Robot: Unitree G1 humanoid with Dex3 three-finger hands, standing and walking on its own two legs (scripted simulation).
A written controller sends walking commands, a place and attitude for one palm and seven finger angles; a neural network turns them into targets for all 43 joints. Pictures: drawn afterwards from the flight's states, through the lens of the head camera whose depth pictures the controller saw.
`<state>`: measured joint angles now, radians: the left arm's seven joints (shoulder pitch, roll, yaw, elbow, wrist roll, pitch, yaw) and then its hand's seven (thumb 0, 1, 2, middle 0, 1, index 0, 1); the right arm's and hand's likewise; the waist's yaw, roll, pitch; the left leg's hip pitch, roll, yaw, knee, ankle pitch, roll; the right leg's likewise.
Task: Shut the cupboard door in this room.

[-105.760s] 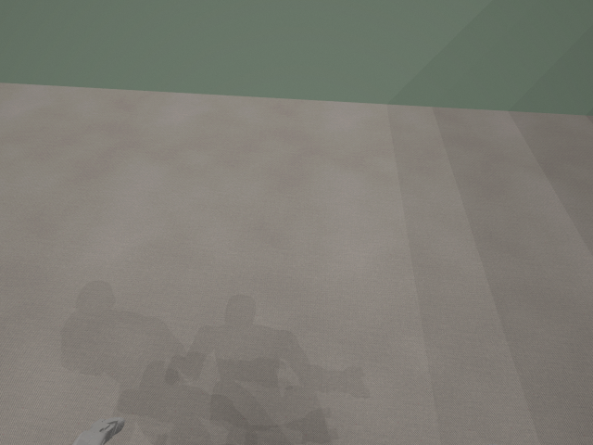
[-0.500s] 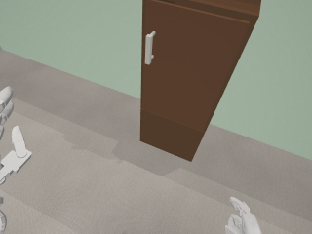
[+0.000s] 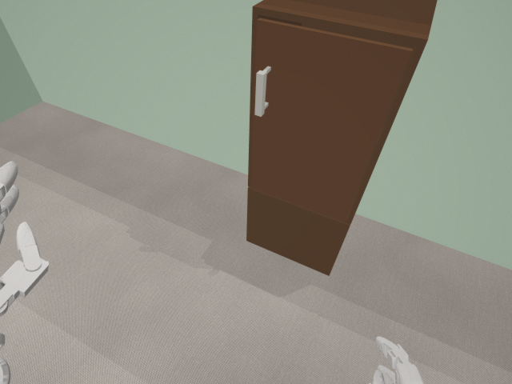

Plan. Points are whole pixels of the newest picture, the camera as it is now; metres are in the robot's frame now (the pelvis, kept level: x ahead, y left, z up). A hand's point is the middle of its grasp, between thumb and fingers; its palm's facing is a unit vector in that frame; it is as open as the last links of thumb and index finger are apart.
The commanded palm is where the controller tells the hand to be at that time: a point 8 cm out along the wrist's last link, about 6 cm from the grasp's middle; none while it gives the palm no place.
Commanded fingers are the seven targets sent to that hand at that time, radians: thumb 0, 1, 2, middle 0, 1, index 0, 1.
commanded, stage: stop stepping back and stand still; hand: left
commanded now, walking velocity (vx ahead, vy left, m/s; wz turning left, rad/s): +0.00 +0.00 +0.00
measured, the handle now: (263, 91) +0.83 +0.05 +0.05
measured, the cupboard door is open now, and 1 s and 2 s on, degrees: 0 0 0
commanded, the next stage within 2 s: let the arm hang, fingers relaxed in 0.16 s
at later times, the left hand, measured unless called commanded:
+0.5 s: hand out of the picture +0.11 +0.20 -0.14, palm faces -0.06 -0.96 -0.26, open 7.4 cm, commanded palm none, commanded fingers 0.00 0.90 0.90 -0.20 -0.30 -0.20 -0.30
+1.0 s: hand out of the picture -0.05 +0.18 -0.17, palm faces +0.03 -0.97 -0.23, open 7.4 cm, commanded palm none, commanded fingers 0.00 0.90 0.90 -0.20 -0.30 -0.20 -0.30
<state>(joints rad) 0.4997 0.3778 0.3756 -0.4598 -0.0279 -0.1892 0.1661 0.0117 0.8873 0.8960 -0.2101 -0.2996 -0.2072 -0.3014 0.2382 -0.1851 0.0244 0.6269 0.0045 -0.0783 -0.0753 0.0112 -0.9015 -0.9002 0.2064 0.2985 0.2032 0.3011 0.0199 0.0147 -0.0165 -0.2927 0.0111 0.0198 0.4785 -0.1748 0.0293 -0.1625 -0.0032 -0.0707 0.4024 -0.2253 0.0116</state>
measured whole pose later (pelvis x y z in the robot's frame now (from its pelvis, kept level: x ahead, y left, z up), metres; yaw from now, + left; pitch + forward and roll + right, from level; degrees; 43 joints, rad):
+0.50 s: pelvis -0.01 +0.01 -0.01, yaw +0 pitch -1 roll -1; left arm 0.28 0.24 -0.01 0.66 0.03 0.05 0.00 0.01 0.91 0.90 -0.20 -0.30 -0.20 -0.30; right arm 0.16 -0.30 0.00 0.85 -0.03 -0.02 0.01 0.01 -0.90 -0.90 0.20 0.30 0.20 0.30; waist -0.03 0.02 0.03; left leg -0.35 -0.02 0.04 0.56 -0.21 0.04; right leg -0.26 -0.04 -0.05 0.57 -0.30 0.02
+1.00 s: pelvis -0.01 +0.00 +0.00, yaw +0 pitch -2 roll +0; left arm 0.37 0.17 0.01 1.14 0.02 0.01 0.03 0.00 0.91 0.90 -0.20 -0.30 -0.19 -0.30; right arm 0.30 -0.15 0.01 1.10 -0.02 0.02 -0.02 0.01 -0.91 -0.90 0.20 0.30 0.20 0.30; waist 0.00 0.04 0.03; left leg -0.25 -0.01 0.04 0.42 -0.14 0.04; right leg -0.16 -0.03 -0.05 0.43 -0.23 0.01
